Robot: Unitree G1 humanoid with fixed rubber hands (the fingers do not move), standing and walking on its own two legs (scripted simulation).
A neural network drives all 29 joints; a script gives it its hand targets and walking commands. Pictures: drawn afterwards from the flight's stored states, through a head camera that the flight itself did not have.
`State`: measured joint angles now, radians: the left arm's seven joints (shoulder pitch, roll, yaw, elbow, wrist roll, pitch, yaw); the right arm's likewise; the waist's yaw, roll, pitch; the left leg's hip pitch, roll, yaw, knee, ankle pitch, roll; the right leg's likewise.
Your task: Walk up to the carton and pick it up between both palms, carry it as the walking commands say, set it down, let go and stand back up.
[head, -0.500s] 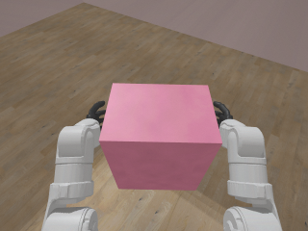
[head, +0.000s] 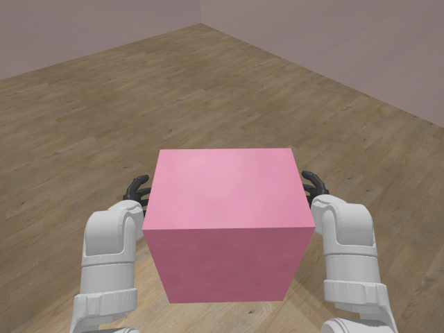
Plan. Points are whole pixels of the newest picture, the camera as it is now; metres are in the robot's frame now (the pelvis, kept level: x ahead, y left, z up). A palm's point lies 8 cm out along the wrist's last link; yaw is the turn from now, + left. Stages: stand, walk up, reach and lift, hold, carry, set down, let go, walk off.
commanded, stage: carry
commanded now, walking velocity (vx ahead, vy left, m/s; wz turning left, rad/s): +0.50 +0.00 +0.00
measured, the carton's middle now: (226, 231) +0.32 +0.01 +0.02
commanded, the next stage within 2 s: none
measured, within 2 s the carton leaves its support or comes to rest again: neither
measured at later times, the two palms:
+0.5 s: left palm (128, 174) +0.38 +0.19 +0.11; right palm (303, 167) +0.40 -0.14 +0.11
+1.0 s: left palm (146, 166) +0.42 +0.17 +0.09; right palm (308, 167) +0.42 -0.16 +0.09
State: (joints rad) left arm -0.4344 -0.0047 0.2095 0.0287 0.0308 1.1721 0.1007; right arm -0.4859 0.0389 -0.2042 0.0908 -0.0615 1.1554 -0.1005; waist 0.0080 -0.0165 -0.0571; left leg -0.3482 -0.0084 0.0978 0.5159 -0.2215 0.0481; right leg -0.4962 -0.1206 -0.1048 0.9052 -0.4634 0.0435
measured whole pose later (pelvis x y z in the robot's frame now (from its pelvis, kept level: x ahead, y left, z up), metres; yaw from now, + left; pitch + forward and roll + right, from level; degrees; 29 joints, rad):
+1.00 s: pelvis +0.10 +0.00 -0.01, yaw +2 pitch +3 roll +0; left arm -0.45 -0.03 0.19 -0.01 0.05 1.15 0.09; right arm -0.43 0.03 -0.22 -0.04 -0.05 1.15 -0.09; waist -0.01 0.01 -0.06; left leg -0.38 0.07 0.16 0.61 -0.28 0.01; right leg -0.25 -0.07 -0.15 0.60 -0.39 0.01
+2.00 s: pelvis +0.05 -0.04 +0.00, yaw +3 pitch +1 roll +0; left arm -0.51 0.00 0.18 0.10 0.04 1.16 0.09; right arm -0.52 -0.02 -0.19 0.10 -0.04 1.17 -0.10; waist 0.00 0.01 -0.06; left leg -0.38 0.11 0.12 0.53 -0.16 -0.03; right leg -0.26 -0.02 -0.19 0.57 -0.32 -0.06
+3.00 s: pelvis +0.07 +0.01 +0.01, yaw -11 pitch -5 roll +1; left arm -0.22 -0.14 0.27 0.17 0.25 0.73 -0.02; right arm -0.27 0.09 -0.23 0.30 -0.24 0.67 0.08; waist 0.09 -0.01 0.05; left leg -0.11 0.00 -0.03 0.35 -0.15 -0.02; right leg -0.09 0.01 0.07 0.39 -0.21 0.00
